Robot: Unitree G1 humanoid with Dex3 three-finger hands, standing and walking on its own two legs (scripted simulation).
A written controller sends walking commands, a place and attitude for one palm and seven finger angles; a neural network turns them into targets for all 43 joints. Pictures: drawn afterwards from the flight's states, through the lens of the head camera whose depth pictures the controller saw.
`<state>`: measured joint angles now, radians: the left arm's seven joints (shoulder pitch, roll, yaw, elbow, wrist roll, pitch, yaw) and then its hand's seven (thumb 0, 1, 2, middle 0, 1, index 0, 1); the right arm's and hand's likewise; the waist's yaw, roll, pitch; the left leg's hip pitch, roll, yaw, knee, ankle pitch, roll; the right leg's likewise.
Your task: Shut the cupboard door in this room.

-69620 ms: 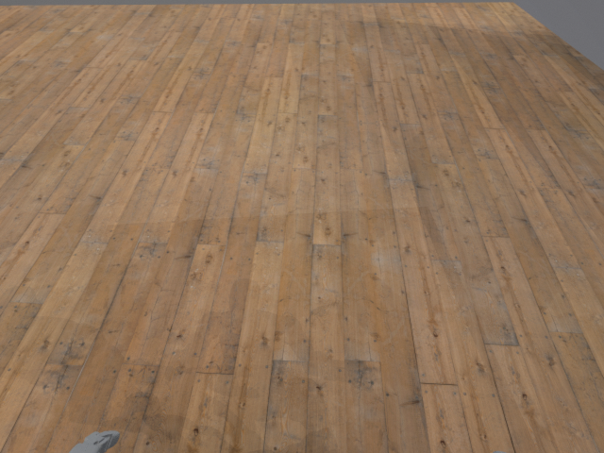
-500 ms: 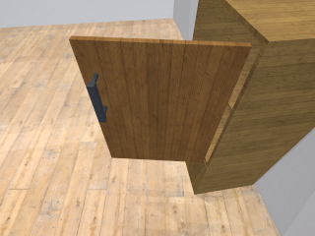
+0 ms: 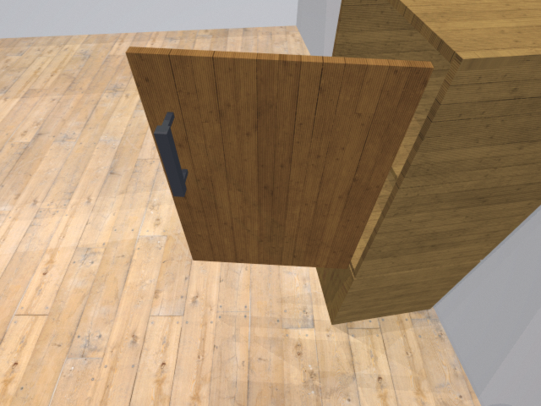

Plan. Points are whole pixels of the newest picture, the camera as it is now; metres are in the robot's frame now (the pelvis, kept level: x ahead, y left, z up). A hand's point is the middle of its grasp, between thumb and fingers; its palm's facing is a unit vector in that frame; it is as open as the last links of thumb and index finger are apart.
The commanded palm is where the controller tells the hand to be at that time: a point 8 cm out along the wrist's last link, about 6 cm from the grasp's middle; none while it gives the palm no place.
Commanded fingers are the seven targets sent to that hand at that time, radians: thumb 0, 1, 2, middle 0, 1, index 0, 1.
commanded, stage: come to a stop and stand still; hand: left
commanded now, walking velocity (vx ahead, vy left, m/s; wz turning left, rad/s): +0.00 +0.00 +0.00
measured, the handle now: (174, 156) +0.49 +0.20 +0.08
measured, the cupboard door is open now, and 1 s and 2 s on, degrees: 78 78 78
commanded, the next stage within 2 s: look again from close up in 0.38 s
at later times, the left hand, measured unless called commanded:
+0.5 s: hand out of the picture -0.05 +0.19 -0.16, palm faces +0.00 -0.98 -0.20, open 7.4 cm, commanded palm none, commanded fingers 0.00 0.90 0.90 -0.20 -0.30 -0.20 -0.30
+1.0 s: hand out of the picture -0.01 +0.17 -0.17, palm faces +0.01 -0.98 -0.18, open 7.3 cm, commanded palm none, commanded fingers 0.00 0.90 0.90 -0.20 -0.30 -0.20 -0.30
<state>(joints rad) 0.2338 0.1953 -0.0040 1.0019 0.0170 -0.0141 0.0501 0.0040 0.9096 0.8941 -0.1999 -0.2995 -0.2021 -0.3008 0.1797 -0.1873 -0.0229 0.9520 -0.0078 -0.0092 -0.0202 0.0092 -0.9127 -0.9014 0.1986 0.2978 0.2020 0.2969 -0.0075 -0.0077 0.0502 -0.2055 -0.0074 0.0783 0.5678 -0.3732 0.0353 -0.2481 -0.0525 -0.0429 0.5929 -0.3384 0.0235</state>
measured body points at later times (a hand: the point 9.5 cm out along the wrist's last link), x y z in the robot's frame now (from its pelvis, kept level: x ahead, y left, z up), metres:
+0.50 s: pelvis -0.03 +0.01 +0.01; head -0.02 +0.01 +0.46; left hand -0.05 +0.24 -0.15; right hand -0.05 -0.23 -0.14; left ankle -0.04 +0.09 -0.73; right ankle -0.02 -0.13 -0.73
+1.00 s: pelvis -0.01 +0.00 +0.01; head +0.00 +0.01 +0.46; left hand -0.01 +0.22 -0.15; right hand -0.01 -0.22 -0.14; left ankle -0.04 +0.09 -0.73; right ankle -0.02 -0.13 -0.73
